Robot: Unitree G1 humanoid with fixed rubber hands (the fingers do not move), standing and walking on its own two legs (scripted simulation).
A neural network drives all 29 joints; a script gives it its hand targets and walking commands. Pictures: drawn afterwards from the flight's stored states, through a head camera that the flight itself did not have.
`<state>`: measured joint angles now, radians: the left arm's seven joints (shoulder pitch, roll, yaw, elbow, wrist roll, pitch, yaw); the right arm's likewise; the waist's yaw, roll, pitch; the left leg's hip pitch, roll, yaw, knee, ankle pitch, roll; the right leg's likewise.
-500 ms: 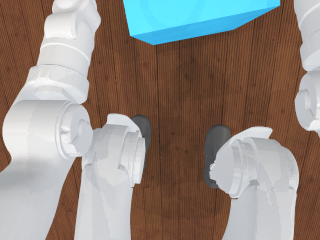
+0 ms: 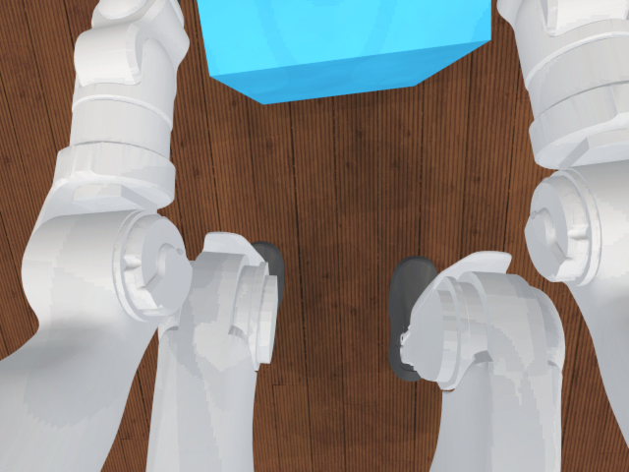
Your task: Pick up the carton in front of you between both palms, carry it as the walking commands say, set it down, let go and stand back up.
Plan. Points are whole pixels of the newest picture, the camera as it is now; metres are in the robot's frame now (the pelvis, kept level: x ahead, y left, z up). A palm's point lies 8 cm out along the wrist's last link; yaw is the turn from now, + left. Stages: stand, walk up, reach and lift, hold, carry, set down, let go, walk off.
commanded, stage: reach and lift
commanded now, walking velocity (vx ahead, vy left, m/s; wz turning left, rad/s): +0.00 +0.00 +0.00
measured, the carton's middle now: out of the picture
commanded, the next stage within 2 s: none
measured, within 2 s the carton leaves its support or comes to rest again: neither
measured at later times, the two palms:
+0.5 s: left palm out of the picture +0.49 +0.16 +0.03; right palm out of the picture +0.52 -0.14 +0.04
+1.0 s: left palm out of the picture +0.46 +0.15 +0.19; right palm out of the picture +0.47 -0.15 +0.18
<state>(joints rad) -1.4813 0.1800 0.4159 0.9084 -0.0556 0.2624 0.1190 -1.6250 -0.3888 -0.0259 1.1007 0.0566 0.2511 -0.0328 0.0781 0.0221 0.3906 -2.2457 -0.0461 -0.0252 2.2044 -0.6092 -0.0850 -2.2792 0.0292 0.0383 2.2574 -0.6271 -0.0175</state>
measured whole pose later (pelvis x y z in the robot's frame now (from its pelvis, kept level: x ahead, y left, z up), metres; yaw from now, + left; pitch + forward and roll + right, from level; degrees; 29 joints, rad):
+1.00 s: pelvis +0.01 +0.01 +0.22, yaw -4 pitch +38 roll +1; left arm -0.83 -0.09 0.53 0.58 0.23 0.42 0.04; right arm -0.90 0.04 -0.42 0.66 -0.27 0.43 0.00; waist 0.05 0.00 -0.23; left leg -1.65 -0.04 -0.05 1.46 -0.47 -0.05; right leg -1.66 0.05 0.05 1.47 -0.47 0.01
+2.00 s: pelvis +0.07 +0.02 +0.41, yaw -4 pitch -4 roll +0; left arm -0.33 -0.17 0.32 0.40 0.31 0.60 -0.01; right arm -0.32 0.17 -0.31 0.39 -0.30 0.62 0.03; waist 0.00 0.00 -0.01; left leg -0.19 -0.01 -0.06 0.47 -0.22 -0.01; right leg -0.19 0.01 0.06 0.47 -0.22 0.01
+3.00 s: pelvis +0.09 +0.02 +0.42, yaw -4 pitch -7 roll +0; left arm -0.23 -0.14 0.19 0.18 0.25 0.74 0.00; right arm -0.22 0.14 -0.18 0.17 -0.25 0.75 0.01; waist 0.00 0.00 0.03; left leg -0.03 -0.01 -0.07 0.33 -0.17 -0.01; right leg -0.03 0.01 0.06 0.33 -0.18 0.01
